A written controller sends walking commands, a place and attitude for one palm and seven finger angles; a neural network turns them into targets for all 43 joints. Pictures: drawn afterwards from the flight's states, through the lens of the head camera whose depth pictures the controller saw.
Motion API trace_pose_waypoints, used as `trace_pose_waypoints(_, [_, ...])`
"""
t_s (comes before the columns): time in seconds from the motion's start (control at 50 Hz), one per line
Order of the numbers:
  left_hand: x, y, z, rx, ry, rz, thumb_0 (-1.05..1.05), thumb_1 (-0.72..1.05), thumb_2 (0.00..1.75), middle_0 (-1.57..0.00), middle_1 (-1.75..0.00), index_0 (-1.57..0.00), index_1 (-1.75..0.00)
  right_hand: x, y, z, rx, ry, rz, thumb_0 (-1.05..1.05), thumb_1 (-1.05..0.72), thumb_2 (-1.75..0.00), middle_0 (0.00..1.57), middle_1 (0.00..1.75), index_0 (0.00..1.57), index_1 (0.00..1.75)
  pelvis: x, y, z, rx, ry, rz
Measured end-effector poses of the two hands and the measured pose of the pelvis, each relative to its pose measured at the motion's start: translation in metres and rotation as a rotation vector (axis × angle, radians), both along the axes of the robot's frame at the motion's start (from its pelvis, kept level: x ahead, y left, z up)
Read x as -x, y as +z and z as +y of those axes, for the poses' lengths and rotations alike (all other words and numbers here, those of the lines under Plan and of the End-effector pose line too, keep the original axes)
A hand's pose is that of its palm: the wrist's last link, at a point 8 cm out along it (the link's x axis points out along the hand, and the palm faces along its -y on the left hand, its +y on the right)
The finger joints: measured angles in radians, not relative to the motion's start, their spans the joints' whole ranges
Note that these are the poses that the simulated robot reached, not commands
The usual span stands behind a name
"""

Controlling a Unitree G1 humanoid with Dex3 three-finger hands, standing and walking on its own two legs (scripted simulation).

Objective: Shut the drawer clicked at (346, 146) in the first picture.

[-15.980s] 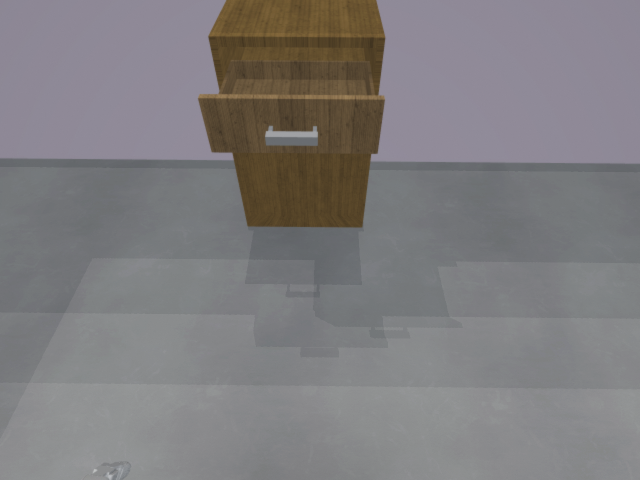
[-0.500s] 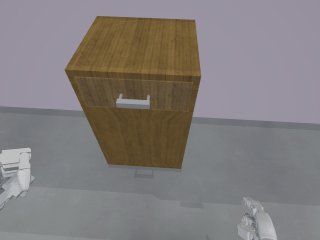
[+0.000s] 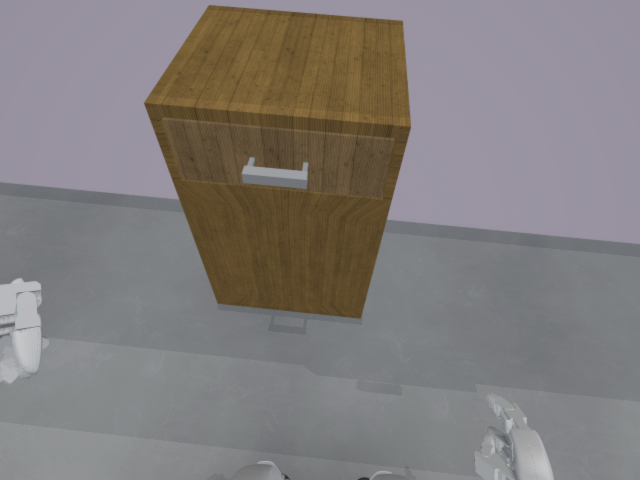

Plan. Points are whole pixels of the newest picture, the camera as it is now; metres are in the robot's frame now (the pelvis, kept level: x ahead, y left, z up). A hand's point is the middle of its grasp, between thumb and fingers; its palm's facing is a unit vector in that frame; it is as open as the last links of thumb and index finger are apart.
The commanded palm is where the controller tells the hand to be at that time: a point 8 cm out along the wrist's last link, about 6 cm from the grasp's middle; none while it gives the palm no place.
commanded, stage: step back with the hand held close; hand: left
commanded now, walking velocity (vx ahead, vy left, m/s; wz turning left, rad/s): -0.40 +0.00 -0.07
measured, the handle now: (276, 170) +0.68 +0.12 -0.08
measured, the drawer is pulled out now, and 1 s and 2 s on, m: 0.00 0.00 0.00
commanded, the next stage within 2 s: stop stepping back and stand still in 0.52 s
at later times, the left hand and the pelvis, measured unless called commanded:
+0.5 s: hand (48, 400) +0.15 +0.21 +0.18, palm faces +0.25 -0.84 -0.47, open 3.2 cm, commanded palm +0.08 +0.26 +0.19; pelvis -0.07 -0.01 +0.01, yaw -4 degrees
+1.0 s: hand out of the picture +0.07 +0.26 +0.19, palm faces +0.25 -0.85 -0.46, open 3.2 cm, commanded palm +0.01 +0.31 +0.19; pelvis -0.13 +0.04 +0.01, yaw -3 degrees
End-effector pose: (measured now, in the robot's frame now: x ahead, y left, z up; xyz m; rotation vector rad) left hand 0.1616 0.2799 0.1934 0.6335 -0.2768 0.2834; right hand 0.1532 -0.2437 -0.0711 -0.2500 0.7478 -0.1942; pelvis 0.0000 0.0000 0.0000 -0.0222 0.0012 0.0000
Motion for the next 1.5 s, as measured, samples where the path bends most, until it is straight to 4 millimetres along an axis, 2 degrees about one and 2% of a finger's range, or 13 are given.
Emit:
trace_pose_waypoints(0.14, [0.010, -0.004, -0.007, 0.078, -0.037, -0.032, 0.01, 0.89, 0.90, -1.41, -1.60, -1.41, -1.60, 0.007, 0.002, 0.000, 0.010, -0.001, 0.012, 0.02, -0.90, -0.90, 0.20, 0.30, 0.20, 0.30, 0.013, 0.000, 0.004, 0.001, -0.005, 0.010])
trace_pose_waypoints(0.36, [0.034, 0.010, 0.011, 0.020, -0.016, -0.061, 0.01, 0.89, 0.90, -1.41, -1.60, -1.41, -1.60, 0.027, 0.010, 0.017, -0.004, 0.022, -0.012, 0.02, -0.90, -0.90, 0.20, 0.30, 0.20, 0.30, 0.029, 0.006, 0.005, 0.047, 0.002, 0.066])
trace_pose_waypoints(0.46, [0.040, 0.004, -0.014, 0.053, -0.081, -0.049, 0.01, 0.89, 0.90, -1.41, -1.60, -1.41, -1.60, 0.037, 0.000, 0.016, -0.020, 0.070, 0.010, 0.02, -0.90, -0.90, 0.20, 0.30, 0.20, 0.30, 0.055, 0.005, -0.004, 0.020, -0.064, 0.093])
trace_pose_waypoints(0.58, [0.051, 0.009, -0.038, 0.031, -0.232, -0.035, 0.01, 0.89, 0.90, -1.41, -1.60, -1.41, -1.60, 0.071, 0.008, 0.003, -0.040, -0.020, -0.018, 0.02, -0.90, -0.90, 0.20, 0.30, 0.20, 0.30, 0.081, 0.006, -0.008, 0.042, -0.066, 0.045])
trace_pose_waypoints(0.76, [0.083, 0.002, 0.005, 0.073, -0.160, -0.054, 0.01, 0.89, 0.90, -1.41, -1.60, -1.41, -1.60, 0.122, 0.019, -0.014, 0.080, -0.125, -0.028, 0.02, -0.90, -0.90, 0.20, 0.30, 0.20, 0.30, 0.086, 0.001, 0.017, 0.054, -0.055, -0.021])
trace_pose_waypoints(0.9, [0.093, -0.004, 0.032, 0.160, -0.075, -0.050, 0.01, 0.89, 0.90, -1.41, -1.60, -1.41, -1.60, 0.139, 0.024, 0.022, 0.068, -0.081, -0.014, 0.02, -0.91, -0.90, 0.20, 0.30, 0.20, 0.30, 0.108, 0.011, 0.034, 0.046, -0.049, -0.021])
trace_pose_waypoints(1.0, [0.126, 0.013, 0.023, 0.083, -0.142, -0.039, 0.01, 0.89, 0.90, -1.41, -1.60, -1.41, -1.60, 0.142, 0.024, 0.053, 0.001, 0.003, -0.065, 0.02, -0.90, -0.90, 0.20, 0.30, 0.20, 0.30, 0.133, 0.008, 0.039, 0.016, -0.048, -0.016])
trace_pose_waypoints(1.06, [0.142, 0.015, 0.029, 0.094, -0.154, -0.071, 0.01, 0.89, 0.90, -1.41, -1.60, -1.41, -1.60, 0.147, 0.018, 0.063, -0.008, -0.010, -0.038, 0.02, -0.90, -0.90, 0.20, 0.30, 0.20, 0.30, 0.135, 0.005, 0.049, 0.009, -0.066, -0.013])
trace_pose_waypoints(1.12, [0.140, 0.003, 0.052, 0.146, -0.079, -0.114, 0.01, 0.89, 0.90, -1.41, -1.60, -1.41, -1.60, 0.153, 0.012, 0.072, 0.006, -0.024, -0.031, 0.02, -0.90, -0.90, 0.20, 0.30, 0.20, 0.30, 0.133, 0.000, 0.060, 0.021, -0.082, 0.001])
trace_pose_waypoints(1.2, [0.124, -0.013, 0.071, 0.200, -0.012, -0.094, 0.01, 0.89, 0.90, -1.41, -1.60, -1.41, -1.60, 0.164, 0.010, 0.085, -0.010, -0.028, -0.044, 0.02, -0.90, -0.90, 0.20, 0.30, 0.20, 0.30, 0.147, 0.001, 0.069, -0.004, -0.079, -0.024])
trace_pose_waypoints(1.34, [0.128, 0.008, 0.041, 0.155, -0.160, -0.001, 0.01, 0.90, 0.90, -1.41, -1.60, -1.41, -1.60, 0.191, 0.028, 0.097, -0.060, -0.030, -0.015, 0.02, -0.90, -0.90, 0.20, 0.30, 0.20, 0.30, 0.148, 0.023, 0.067, 0.018, -0.108, -0.010])
trace_pose_waypoints(1.42, [0.129, 0.016, 0.038, 0.089, -0.145, 0.041, 0.01, 0.89, 0.90, -1.41, -1.60, -1.41, -1.60, 0.195, 0.024, 0.084, -0.055, -0.058, 0.023, 0.02, -0.90, -0.90, 0.20, 0.30, 0.20, 0.30, 0.143, 0.027, 0.060, 0.027, -0.106, 0.009])
trace_pose_waypoints(1.5, [0.121, 0.009, 0.037, 0.050, -0.083, 0.057, 0.01, 0.89, 0.90, -1.41, -1.60, -1.41, -1.60, 0.187, 0.007, 0.061, -0.049, -0.076, 0.030, 0.02, -0.90, -0.90, 0.20, 0.30, 0.20, 0.30, 0.143, 0.016, 0.050, -0.017, -0.113, 0.018])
